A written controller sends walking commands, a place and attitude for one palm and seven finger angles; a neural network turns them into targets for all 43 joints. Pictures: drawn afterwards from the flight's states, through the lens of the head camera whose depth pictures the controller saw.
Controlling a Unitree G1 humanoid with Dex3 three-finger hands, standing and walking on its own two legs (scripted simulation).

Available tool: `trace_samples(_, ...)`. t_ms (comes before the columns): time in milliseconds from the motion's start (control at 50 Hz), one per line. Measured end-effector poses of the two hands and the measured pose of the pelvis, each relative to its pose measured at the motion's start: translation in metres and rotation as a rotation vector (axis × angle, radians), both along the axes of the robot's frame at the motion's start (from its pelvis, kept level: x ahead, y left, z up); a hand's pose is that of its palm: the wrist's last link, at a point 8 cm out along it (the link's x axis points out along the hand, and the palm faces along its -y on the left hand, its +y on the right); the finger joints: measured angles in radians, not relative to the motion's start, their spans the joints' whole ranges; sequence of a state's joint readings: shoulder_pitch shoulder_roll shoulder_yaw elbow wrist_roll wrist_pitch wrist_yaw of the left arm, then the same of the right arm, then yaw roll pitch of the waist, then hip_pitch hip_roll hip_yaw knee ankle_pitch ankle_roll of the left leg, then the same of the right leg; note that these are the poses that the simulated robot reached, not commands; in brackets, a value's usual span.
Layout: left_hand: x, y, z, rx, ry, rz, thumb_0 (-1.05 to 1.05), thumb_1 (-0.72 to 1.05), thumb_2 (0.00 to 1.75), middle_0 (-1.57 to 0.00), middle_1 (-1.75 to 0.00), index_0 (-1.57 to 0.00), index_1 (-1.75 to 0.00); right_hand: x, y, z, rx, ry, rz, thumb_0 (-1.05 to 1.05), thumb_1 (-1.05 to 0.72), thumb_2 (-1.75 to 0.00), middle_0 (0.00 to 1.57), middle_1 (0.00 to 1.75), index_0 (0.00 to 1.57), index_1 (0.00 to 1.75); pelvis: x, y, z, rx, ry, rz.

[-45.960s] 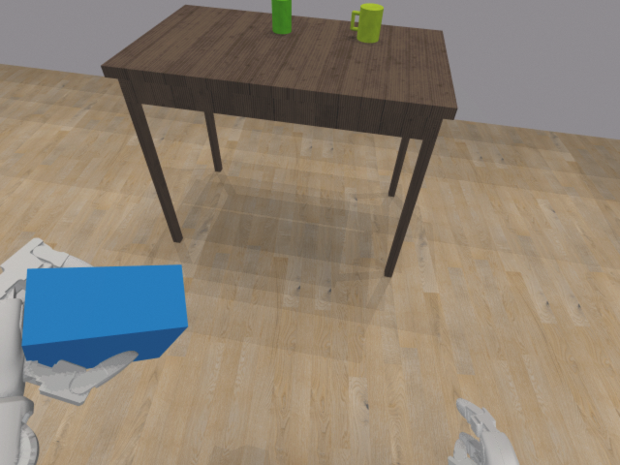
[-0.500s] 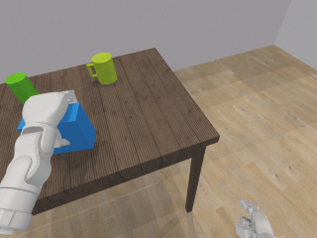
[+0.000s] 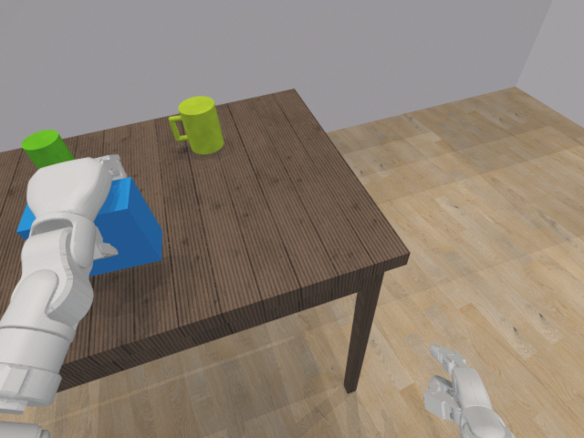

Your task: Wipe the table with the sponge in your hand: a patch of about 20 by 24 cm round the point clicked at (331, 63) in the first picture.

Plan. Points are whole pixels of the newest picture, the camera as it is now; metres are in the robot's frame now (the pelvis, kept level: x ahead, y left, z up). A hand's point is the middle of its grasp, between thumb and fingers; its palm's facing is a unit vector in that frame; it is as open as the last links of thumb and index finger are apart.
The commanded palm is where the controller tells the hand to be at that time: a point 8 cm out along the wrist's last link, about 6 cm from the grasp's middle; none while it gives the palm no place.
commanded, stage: move the sponge above the wiping area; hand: left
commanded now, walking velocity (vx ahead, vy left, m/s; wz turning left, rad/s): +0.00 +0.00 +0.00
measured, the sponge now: (106, 239) +0.32 +0.33 +0.09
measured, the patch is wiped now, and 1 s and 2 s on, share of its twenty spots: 0.00 0.00 0.00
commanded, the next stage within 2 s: lower the sponge onto the table in 1.26 s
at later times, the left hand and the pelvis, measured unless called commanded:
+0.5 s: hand (80, 209) +0.32 +0.34 +0.16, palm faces +0.16 -0.01 -0.99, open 10.4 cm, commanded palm +0.28 +0.32 +0.21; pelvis +0.00 +0.00 +0.00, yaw -1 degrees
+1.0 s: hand (78, 204) +0.33 +0.34 +0.16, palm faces +0.13 +0.00 -0.99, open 10.4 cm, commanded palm +0.28 +0.32 +0.21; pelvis +0.00 +0.00 +0.00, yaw -1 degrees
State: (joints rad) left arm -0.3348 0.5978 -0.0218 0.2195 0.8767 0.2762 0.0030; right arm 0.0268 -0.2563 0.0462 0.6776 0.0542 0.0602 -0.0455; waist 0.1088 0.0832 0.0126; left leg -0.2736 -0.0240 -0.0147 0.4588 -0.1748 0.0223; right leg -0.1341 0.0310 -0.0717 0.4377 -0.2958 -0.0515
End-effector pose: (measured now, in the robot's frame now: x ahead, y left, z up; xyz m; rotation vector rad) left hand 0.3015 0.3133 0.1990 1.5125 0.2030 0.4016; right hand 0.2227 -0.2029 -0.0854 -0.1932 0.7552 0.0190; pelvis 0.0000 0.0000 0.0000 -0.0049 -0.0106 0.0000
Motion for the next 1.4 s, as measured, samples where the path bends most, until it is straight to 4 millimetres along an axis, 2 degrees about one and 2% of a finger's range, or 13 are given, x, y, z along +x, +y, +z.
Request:
trace_samples(80, 0.002, 0.020, 0.008, 0.000, 0.035, 0.142, 0.00, -0.55, 1.03, -0.72, -1.34, -0.73, -1.34, -0.004, -0.003, -0.005, 0.030, 0.023, -0.018, 0.01, -0.90, -0.90, 0.21, 0.30, 0.20, 0.30, 0.002, 0.001, 0.001, 0.001, 0.015, -0.006)
trace_samples(140, -0.003, 0.024, -0.004, -0.019, 0.136, 0.185, 0.00, -0.54, 1.03, -0.72, -1.34, -0.72, -1.34, -0.007, -0.010, -0.008, 0.037, 0.039, -0.035, 0.01, -0.90, -0.90, 0.21, 0.30, 0.20, 0.30, 0.005, 0.002, 0.000, 0.000, 0.019, -0.003)
trace_samples(280, -0.011, -0.005, -0.043, -0.061, 0.270, -0.029, 0.00, -0.55, 1.03, -0.72, -1.35, -0.72, -1.34, -0.017, -0.023, -0.009, -0.035, 0.058, -0.051, 0.01, -0.90, -0.90, 0.20, 0.30, 0.20, 0.30, 0.008, 0.003, -0.001, -0.001, 0.004, 0.004)
trace_samples(380, -0.009, -0.017, -0.023, -0.010, 0.093, -0.138, 0.00, -0.55, 1.03, -0.73, -1.34, -0.73, -1.34, -0.022, -0.022, -0.009, -0.057, 0.065, -0.047, 0.01, -0.90, -0.90, 0.20, 0.30, 0.20, 0.30, 0.006, 0.002, -0.001, -0.002, 0.000, -0.004)
trace_samples(540, -0.009, 0.024, 0.010, -0.010, 0.001, 0.124, 0.00, -0.54, 1.03, -0.72, -1.34, -0.73, -1.34, -0.019, -0.014, -0.012, 0.015, 0.066, -0.058, 0.01, -0.90, -0.90, 0.20, 0.30, 0.20, 0.30, 0.004, 0.003, 0.000, -0.001, 0.016, -0.013)
trace_samples(640, -0.020, 0.022, -0.017, -0.051, 0.173, 0.159, 0.00, -0.54, 1.03, -0.72, -1.35, -0.72, -1.35, -0.012, -0.012, -0.010, 0.028, 0.041, -0.050, 0.01, -0.90, -0.90, 0.20, 0.30, 0.20, 0.30, 0.003, 0.006, -0.001, -0.002, 0.013, 0.002)
trace_samples(740, -0.021, -0.010, -0.043, -0.067, 0.244, -0.032, 0.00, -0.55, 1.03, -0.72, -1.35, -0.73, -1.35, -0.006, -0.008, -0.003, -0.014, 0.006, -0.024, 0.01, -0.90, -0.90, 0.20, 0.30, 0.20, 0.30, 0.001, 0.006, -0.001, -0.003, -0.005, 0.014)
trace_samples(840, -0.011, -0.025, -0.022, -0.011, 0.088, -0.142, 0.00, -0.54, 1.03, -0.73, -1.34, -0.74, -1.34, -0.006, -0.001, 0.001, -0.028, -0.004, -0.001, 0.01, -0.90, -0.90, 0.20, 0.30, 0.20, 0.30, -0.002, 0.003, -0.001, -0.004, -0.013, 0.007)
trace_samples(1000, -0.001, 0.015, 0.015, -0.001, -0.001, 0.111, 0.00, -0.54, 1.03, -0.73, -1.35, -0.73, -1.35, -0.015, -0.003, -0.007, 0.031, 0.040, -0.029, 0.01, -0.90, -0.90, 0.21, 0.30, 0.20, 0.30, -0.001, 0.002, 0.001, 0.000, 0.009, -0.013)
trace_samples(1100, -0.012, 0.019, -0.013, -0.043, 0.175, 0.169, 0.00, -0.54, 1.04, -0.72, -1.35, -0.73, -1.35, -0.018, -0.015, -0.012, 0.030, 0.056, -0.048, 0.01, -0.90, -0.90, 0.21, 0.30, 0.20, 0.30, 0.003, 0.004, 0.000, -0.001, 0.010, -0.003)
trace_samples(1200, -0.020, -0.010, -0.043, -0.070, 0.263, -0.022, 0.00, -0.54, 1.03, -0.72, -1.35, -0.73, -1.35, -0.017, -0.022, -0.008, -0.028, 0.046, -0.046, 0.01, -0.90, -0.90, 0.20, 0.30, 0.20, 0.30, 0.004, 0.003, -0.001, -0.001, -0.006, 0.005)
trace_samples(1300, -0.015, -0.020, -0.024, -0.007, 0.107, -0.132, 0.00, -0.54, 1.03, -0.73, -1.34, -0.74, -1.34, -0.016, -0.020, -0.005, -0.057, 0.039, -0.031, 0.01, -0.90, -0.90, 0.20, 0.30, 0.20, 0.30, 0.003, -0.001, -0.001, -0.002, -0.012, -0.001)
trace_samples(1400, -0.008, 0.005, 0.010, 0.005, -0.037, 0.016, 0.00, -0.54, 1.03, -0.73, -1.34, -0.74, -1.34, -0.014, -0.015, -0.008, -0.011, 0.043, -0.033, 0.01, -0.90, -0.90, 0.20, 0.30, 0.20, 0.30, 0.001, -0.002, 0.000, -0.002, -0.002, -0.010)
